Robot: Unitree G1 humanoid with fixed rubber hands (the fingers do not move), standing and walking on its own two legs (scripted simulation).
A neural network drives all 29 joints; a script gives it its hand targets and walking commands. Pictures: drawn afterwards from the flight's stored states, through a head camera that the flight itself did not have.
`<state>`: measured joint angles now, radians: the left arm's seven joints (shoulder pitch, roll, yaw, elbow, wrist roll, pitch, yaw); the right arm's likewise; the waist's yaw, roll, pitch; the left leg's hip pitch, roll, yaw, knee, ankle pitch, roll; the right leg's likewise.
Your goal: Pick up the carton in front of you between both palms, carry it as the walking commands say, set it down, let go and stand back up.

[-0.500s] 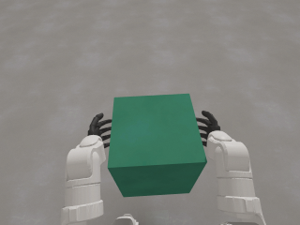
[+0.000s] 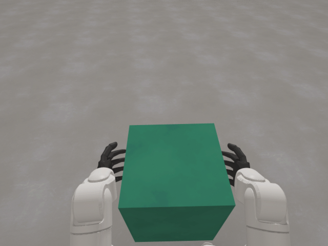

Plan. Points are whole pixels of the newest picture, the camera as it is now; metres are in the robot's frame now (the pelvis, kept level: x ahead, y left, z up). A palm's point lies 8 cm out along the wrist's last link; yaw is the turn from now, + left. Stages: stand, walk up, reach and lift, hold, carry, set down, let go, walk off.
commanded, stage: carry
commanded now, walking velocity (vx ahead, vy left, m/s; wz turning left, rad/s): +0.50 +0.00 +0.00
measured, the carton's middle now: (172, 185) +0.28 -0.01 +0.01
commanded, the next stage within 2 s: none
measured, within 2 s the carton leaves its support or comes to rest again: neither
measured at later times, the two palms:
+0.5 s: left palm (124, 94) +0.56 +0.14 +0.09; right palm (213, 94) +0.56 -0.16 +0.09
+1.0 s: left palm (130, 51) +0.90 +0.15 +0.09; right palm (195, 53) +0.89 -0.15 +0.09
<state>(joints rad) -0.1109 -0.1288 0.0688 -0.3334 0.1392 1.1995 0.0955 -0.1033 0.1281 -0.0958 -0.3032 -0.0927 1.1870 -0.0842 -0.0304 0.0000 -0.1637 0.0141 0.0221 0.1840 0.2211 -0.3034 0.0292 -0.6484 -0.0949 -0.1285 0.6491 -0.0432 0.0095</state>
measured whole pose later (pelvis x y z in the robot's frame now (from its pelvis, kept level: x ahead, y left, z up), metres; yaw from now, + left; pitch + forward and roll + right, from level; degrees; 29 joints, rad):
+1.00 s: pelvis +0.64 +0.00 -0.01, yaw +0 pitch +4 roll +0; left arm -0.14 -0.13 0.08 -0.41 0.13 1.22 0.10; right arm -0.13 0.13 -0.09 -0.38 -0.10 1.21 -0.09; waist -0.02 0.01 -0.12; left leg 0.03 0.07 0.20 0.26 -0.35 -0.04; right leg -0.56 -0.08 -0.18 0.51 -0.06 0.00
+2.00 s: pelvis +1.26 -0.02 -0.02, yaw +1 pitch +3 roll +0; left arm -0.19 -0.14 0.09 -0.34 0.13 1.20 0.10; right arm -0.17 0.13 -0.12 -0.36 -0.13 1.21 -0.08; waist 0.02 0.05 -0.05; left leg -0.18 0.08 0.11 0.68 -0.52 -0.04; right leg -0.43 -0.02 -0.22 0.46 -0.08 -0.08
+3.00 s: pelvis +1.31 -0.01 -0.01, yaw +2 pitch +1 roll +0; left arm -0.25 -0.15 0.19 0.22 0.26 0.67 0.04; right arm -0.23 0.15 -0.19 0.22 -0.25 0.67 -0.04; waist 0.00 0.01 -0.08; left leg -0.16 0.05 0.13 0.52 -0.38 -0.01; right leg -0.36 -0.06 -0.19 0.54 -0.21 -0.05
